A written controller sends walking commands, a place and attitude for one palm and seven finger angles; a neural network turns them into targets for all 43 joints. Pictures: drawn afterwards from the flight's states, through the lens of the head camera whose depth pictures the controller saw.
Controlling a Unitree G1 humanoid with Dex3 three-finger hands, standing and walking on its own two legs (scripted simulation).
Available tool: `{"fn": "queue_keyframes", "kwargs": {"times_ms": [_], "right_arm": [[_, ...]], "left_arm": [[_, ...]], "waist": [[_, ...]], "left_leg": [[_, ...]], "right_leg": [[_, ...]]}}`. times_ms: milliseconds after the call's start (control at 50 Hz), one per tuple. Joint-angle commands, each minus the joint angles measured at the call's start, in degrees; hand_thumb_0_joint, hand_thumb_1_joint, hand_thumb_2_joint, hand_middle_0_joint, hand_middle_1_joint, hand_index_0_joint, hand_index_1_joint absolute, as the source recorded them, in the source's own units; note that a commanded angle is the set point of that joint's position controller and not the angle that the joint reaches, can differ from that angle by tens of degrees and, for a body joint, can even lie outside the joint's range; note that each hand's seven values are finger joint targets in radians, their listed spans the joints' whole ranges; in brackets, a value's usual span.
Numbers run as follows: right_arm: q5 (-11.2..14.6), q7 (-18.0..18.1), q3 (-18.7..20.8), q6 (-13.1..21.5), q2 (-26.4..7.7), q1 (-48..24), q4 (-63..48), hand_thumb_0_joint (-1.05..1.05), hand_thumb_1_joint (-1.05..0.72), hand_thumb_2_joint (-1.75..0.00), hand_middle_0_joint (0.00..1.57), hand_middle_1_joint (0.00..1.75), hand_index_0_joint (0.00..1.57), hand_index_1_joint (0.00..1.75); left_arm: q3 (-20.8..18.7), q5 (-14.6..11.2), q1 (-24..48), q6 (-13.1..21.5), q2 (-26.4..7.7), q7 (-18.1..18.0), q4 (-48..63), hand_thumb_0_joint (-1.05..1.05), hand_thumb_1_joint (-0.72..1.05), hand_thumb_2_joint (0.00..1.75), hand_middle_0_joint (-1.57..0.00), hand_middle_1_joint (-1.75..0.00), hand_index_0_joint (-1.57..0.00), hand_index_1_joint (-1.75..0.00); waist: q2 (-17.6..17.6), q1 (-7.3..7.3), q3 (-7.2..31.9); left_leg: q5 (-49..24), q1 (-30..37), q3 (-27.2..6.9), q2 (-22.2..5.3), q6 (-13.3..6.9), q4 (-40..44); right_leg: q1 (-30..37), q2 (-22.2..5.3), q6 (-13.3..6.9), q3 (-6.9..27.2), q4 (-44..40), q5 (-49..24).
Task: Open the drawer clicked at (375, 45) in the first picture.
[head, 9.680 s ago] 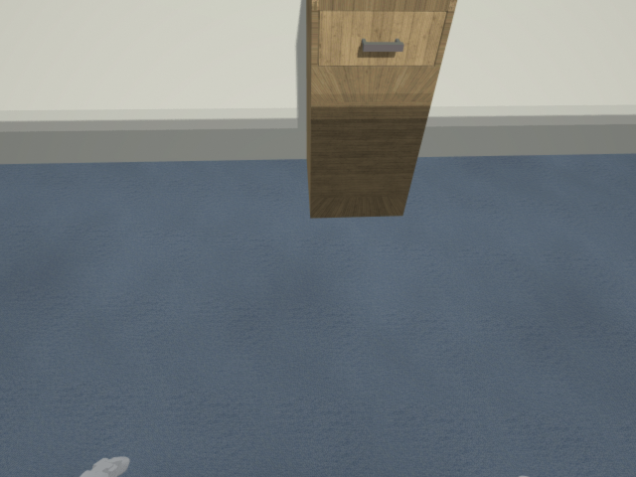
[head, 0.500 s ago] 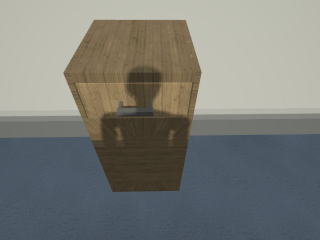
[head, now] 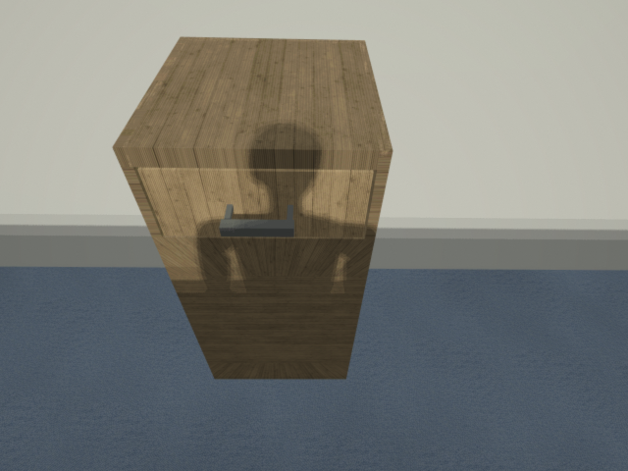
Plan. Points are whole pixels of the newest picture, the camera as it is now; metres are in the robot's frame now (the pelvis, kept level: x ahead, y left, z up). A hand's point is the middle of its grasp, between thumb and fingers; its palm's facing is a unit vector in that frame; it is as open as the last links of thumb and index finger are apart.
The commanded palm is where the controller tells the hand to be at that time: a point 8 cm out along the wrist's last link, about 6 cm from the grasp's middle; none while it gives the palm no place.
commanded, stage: look again from close up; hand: left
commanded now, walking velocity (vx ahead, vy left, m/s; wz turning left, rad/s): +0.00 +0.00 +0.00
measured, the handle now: (258, 219) +0.51 +0.13 +0.01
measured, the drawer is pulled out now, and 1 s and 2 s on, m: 0.00 0.00 0.00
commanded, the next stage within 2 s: shuffle to correct the standing spot in 0.06 s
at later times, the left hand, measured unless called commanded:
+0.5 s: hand out of the picture +0.00 +0.14 -0.18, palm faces +0.02 -0.98 -0.19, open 7.4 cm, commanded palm none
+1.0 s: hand out of the picture +0.00 +0.09 -0.18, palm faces +0.14 -0.97 -0.21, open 7.3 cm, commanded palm none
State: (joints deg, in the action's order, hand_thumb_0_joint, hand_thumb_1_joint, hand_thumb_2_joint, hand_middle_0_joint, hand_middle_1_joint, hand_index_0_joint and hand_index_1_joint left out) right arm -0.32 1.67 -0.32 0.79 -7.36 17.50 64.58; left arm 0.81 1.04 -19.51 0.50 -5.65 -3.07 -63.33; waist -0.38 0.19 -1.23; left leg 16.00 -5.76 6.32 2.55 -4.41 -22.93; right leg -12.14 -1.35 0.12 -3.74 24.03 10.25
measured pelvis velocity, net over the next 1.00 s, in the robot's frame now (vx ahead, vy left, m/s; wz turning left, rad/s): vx -0.01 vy -0.09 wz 0.07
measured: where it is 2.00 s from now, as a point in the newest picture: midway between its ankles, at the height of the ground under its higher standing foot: outside the picture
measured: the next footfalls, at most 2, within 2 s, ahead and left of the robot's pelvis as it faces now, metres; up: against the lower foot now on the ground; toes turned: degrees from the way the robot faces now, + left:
right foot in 0.62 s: +0.06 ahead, -0.18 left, +0.00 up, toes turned +3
left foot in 1.10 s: +0.01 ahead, +0.04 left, +0.00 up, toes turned +5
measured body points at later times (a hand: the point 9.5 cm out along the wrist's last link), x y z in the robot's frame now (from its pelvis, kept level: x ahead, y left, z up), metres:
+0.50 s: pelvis +0.01 -0.03 +0.00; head +0.02 -0.03 +0.45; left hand +0.00 +0.19 -0.16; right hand -0.04 -0.23 -0.16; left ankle -0.03 +0.06 -0.74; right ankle +0.00 -0.14 -0.71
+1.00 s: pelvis -0.01 -0.09 +0.00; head +0.02 -0.09 +0.45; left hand +0.00 +0.14 -0.16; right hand +0.07 -0.33 -0.15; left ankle -0.04 +0.01 -0.72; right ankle +0.02 -0.19 -0.74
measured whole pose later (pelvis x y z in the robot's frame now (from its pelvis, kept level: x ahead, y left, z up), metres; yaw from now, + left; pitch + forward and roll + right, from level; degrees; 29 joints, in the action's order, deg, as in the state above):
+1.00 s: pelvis -0.01 -0.09 +0.00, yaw +4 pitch +0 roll +0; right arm -0.4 0.9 2.3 -2.1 -10.7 9.7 59.8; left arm -1.8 1.8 -14.5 0.2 -8.6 -2.4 -58.6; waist 0.0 2.3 -3.9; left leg 25.2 -16.7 2.3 -0.5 0.7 -41.3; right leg -12.9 -0.2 -2.4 -6.0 25.2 12.1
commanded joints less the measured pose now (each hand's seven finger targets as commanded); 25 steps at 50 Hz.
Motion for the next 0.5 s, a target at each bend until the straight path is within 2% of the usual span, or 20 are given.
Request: {"fn": "queue_keyframes", "kwargs": {"times_ms": [0, 140, 180, 260, 300, 320, 360, 400, 440, 480], "right_arm": [[-0.13, 0.53, 0.94, 0.65, -4.64, 5.19, -0.33, 0.00, -0.90, -0.90, 0.20, 0.30, 0.20, 0.30], [-0.17, 0.70, 0.74, 0.76, -4.28, 5.95, 0.54, 0.00, -0.90, -0.90, 0.20, 0.30, 0.20, 0.30], [-0.24, 0.89, 0.77, 0.94, -4.22, 6.10, 0.67, 0.00, -0.90, -0.90, 0.20, 0.30, 0.20, 0.30], [-0.54, 1.74, 1.70, 0.72, -5.68, 6.83, 0.96, 0.00, -0.90, -0.90, 0.20, 0.30, 0.20, 0.30], [-0.70, 2.31, 2.39, 0.47, -6.68, 7.52, 0.99, 0.00, -0.90, -0.90, 0.20, 0.30, 0.20, 0.30], [-0.83, 2.63, 2.74, 0.32, -7.36, 7.91, 0.93, 0.00, -0.90, -0.90, 0.20, 0.30, 0.20, 0.30], [-1.18, 3.12, 3.38, 0.08, -8.04, 8.84, 0.78, 0.00, -0.90, -0.90, 0.20, 0.30, 0.20, 0.30], [-1.36, 3.39, 3.41, 0.13, -8.25, 9.15, 0.38, 0.00, -0.90, -0.90, 0.20, 0.30, 0.20, 0.30], [-1.65, 3.28, 3.62, 0.10, -8.55, 7.74, 0.00, 0.00, -0.90, -0.90, 0.20, 0.30, 0.20, 0.30], [-1.85, 3.04, 3.90, -0.10, -9.33, 6.80, -0.30, 0.00, -0.90, -0.90, 0.20, 0.30, 0.20, 0.30]], "left_arm": [[-1.12, -0.29, -3.90, 0.61, -4.54, -0.21, 1.47, 0.00, 0.90, 0.90, -0.20, -0.30, -0.20, -0.30], [-1.13, -0.40, -3.73, 0.56, -4.22, -0.22, 1.07, 0.00, 0.90, 0.90, -0.20, -0.30, -0.20, -0.30], [-1.05, -0.45, -3.81, 0.37, -3.70, -0.04, 0.81, 0.00, 0.90, 0.90, -0.20, -0.30, -0.20, -0.30], [-1.64, -0.06, -3.84, -0.89, -3.58, 0.44, 1.40, 0.00, 0.90, 0.90, -0.20, -0.30, -0.20, -0.30], [-2.07, 0.20, -3.29, -1.59, -3.57, 0.75, 2.22, 0.00, 0.90, 0.90, -0.20, -0.30, -0.20, -0.30], [-2.36, 0.32, -2.96, -1.95, -3.59, 0.98, 2.79, 0.00, 0.90, 0.90, -0.20, -0.30, -0.20, -0.30], [-3.08, 0.66, -1.48, -2.68, -3.54, 1.27, 4.27, 0.00, 0.90, 0.90, -0.20, -0.30, -0.20, -0.30], [-3.54, 0.85, -0.32, -2.93, -3.81, 1.33, 5.37, 0.00, 0.90, 0.90, -0.20, -0.30, -0.20, -0.30], [-3.81, 0.84, 0.55, -2.81, -3.24, 1.62, 6.20, 0.00, 0.90, 0.90, -0.20, -0.30, -0.20, -0.30], [-3.81, 0.47, 1.33, -2.68, -2.94, 1.91, 6.59, 0.00, 0.90, 0.90, -0.20, -0.30, -0.20, -0.30]], "waist": [[0.35, -0.49, -3.17], [0.26, -0.27, -3.77], [0.85, -0.45, -4.35], [-0.63, -0.66, -5.32], [-2.56, -1.04, -5.49], [-3.75, -1.23, -5.50], [-5.15, -2.05, -5.92], [-3.64, -2.19, -5.92], [-3.00, -1.89, -5.67], [-3.84, -1.92, -4.96]], "left_leg": [[-7.67, -6.11, -7.91, -9.11, 2.04, 6.92], [-8.85, -6.26, -8.04, -9.31, 2.19, 7.25], [-8.58, -5.94, -8.74, -10.14, 2.17, 8.23], [-12.55, -5.32, -10.66, -13.09, 1.50, 8.27], [-16.18, -3.95, -12.72, -15.65, 0.53, 8.42], [-17.44, -3.23, -14.00, -17.40, -0.63, 8.27], [-18.94, -2.92, -17.48, -21.52, -4.20, 9.17], [-22.40, -1.65, -19.64, -23.79, -6.82, 9.05], [-28.00, -0.71, -18.57, -23.44, -7.51, 7.13], [-30.79, -1.83, -16.19, -21.83, -6.47, 5.22]], "right_leg": [[3.12, -5.33, -1.28, 5.42, -2.50, -7.83], [3.80, -5.34, -1.24, 4.92, -2.37, -7.84], [2.95, -4.62, -0.87, 4.43, -2.25, -7.51], [-0.14, -3.12, -0.45, 2.73, 1.07, -6.81], [-3.47, -2.13, -0.34, 1.91, 4.14, -4.31], [-5.53, -1.67, -0.23, 1.64, 6.65, -1.50], [-10.53, -1.39, -0.16, 2.42, 16.09, 8.75], [-14.77, -1.91, 0.00, 4.83, 23.58, 13.40], [-15.49, -2.86, 0.40, 4.84, 23.85, 13.63], [-11.70, -2.61, 0.69, 3.21, 18.76, 13.37]]}}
